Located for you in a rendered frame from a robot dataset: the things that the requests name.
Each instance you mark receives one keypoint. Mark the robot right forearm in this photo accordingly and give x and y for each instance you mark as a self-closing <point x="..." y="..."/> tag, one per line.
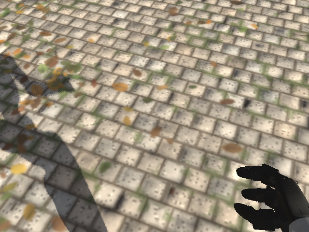
<point x="300" y="225"/>

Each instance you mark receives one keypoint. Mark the robot right hand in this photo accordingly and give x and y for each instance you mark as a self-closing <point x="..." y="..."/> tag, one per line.
<point x="282" y="195"/>

